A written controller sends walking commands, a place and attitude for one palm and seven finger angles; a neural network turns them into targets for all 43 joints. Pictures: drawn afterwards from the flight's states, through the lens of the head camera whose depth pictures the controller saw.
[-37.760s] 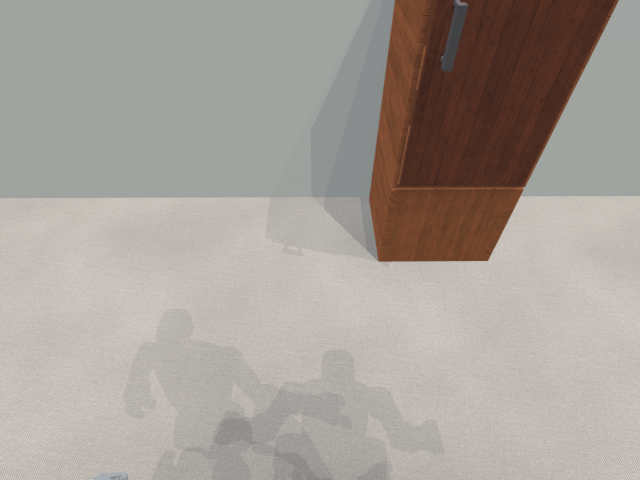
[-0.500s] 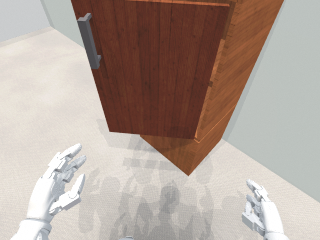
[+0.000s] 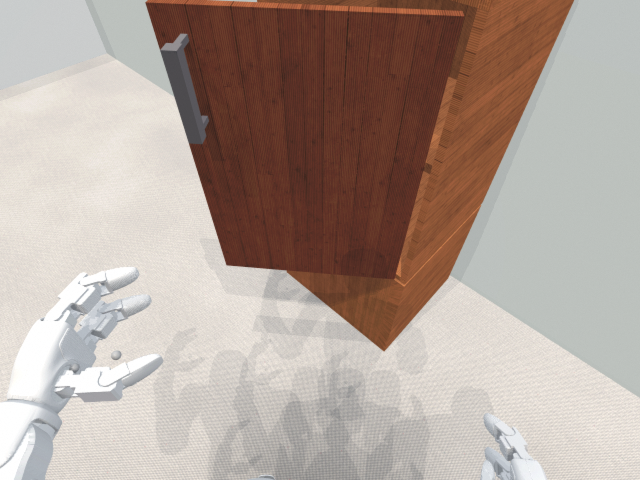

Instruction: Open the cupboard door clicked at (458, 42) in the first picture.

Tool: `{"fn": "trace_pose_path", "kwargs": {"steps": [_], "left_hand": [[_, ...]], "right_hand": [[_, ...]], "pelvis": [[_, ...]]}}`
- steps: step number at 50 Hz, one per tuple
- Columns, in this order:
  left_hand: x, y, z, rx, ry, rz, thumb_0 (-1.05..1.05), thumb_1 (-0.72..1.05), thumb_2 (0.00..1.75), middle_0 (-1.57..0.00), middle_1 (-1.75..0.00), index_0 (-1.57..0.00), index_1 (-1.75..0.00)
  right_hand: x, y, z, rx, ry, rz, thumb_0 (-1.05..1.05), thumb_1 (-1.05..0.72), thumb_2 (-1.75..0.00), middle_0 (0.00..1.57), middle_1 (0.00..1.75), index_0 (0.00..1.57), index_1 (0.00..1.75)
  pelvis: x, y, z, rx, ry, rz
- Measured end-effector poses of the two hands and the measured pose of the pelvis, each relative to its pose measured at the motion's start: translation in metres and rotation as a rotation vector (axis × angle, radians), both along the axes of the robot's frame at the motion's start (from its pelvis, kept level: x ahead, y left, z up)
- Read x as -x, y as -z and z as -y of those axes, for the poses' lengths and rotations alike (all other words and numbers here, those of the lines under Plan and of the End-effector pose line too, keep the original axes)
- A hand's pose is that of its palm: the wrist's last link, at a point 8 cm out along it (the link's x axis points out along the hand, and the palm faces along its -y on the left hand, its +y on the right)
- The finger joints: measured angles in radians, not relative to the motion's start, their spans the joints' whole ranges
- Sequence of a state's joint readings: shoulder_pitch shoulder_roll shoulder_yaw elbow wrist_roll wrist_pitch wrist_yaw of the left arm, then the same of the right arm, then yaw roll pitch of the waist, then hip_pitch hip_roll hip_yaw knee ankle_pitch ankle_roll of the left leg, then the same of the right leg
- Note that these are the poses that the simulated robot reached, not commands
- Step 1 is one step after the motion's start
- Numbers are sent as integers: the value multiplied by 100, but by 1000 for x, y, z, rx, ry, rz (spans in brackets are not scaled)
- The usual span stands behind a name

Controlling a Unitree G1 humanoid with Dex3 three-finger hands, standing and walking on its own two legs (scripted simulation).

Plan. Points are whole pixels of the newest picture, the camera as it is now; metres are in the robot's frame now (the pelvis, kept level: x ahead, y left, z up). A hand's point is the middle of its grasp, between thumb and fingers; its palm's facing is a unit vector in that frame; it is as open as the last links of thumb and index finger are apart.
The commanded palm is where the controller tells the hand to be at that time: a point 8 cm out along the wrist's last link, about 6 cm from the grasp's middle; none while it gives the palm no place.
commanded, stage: raise the hand with hooked fingers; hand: left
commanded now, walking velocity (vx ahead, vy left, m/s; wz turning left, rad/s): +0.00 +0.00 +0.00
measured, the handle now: (190, 90) +0.61 +0.23 +0.17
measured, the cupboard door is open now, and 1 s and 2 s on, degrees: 38 38 38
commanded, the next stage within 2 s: move the hooked fingers beside the handle in 1.28 s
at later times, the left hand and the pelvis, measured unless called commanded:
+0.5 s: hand (56, 290) +0.27 +0.28 +0.15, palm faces +0.01 -1.00 -0.05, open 13.7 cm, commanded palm +0.24 +0.33 +0.16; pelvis +0.01 +0.02 +0.02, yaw +1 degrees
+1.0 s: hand (54, 236) +0.30 +0.27 +0.19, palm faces -0.01 -1.00 -0.06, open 14.0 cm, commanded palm +0.27 +0.32 +0.20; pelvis +0.01 +0.00 +0.03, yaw +0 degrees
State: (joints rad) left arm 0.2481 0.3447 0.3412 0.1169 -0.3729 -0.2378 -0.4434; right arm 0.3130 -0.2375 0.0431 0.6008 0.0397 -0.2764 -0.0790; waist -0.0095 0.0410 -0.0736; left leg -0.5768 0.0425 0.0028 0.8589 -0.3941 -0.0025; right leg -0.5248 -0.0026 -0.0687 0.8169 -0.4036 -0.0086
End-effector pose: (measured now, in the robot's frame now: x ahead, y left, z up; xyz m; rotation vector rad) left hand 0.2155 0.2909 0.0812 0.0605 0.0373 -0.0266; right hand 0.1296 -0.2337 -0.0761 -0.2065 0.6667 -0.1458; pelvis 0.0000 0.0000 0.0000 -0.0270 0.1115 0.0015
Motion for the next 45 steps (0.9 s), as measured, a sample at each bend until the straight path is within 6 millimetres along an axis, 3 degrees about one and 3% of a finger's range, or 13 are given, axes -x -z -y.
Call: {"fn": "trace_pose_path", "kwargs": {"steps": [5, 10, 18, 24, 33, 45], "left_hand": [[-3, -7, -9, 7, -7, 14, 0, 2, 52, -27, -86, -27, -87], [-10, -17, -18, 10, -12, 35, 0, -9, 47, -27, -94, -28, -94], [-24, -46, -33, 8, -24, 72, -1, -28, 39, -29, -106, -29, -106], [-32, -66, -43, 7, -33, 80, -1, -41, 34, -30, -114, -30, -114], [-44, -93, -51, -12, -43, 91, -2, -49, 31, -30, -119, -30, -119], [-66, -122, -49, -8, -28, 96, -2, -50, 30, -30, -120, -30, -120]], "right_hand": [[-2, -9, 6, 38, 3, 6, 1, -90, -90, 21, 30, 20, 30], [-18, -24, 5, 67, -5, 55, 1, -91, -90, 20, 30, 20, 30], [-50, -45, -15, 49, -46, 150, 1, -91, -90, 20, 30, 20, 30], [-61, -51, -31, 15, -83, 168, 1, -91, -90, 20, 30, 20, 30], [-56, -45, -32, 1, -93, 114, 1, -90, -90, 21, 30, 20, 30], [-40, -41, -5, 4, -45, 67, 1, -91, -90, 20, 30, 20, 30]], "pelvis": [[-3, -4, -7, 0, 0, 14], [-5, -9, -12, 3, -4, 39], [-9, -17, -16, 4, -10, 78], [-11, -22, -17, 2, -14, 99], [-12, -28, -13, -3, -19, 120], [-13, -33, -3, -14, -13, 123]]}}
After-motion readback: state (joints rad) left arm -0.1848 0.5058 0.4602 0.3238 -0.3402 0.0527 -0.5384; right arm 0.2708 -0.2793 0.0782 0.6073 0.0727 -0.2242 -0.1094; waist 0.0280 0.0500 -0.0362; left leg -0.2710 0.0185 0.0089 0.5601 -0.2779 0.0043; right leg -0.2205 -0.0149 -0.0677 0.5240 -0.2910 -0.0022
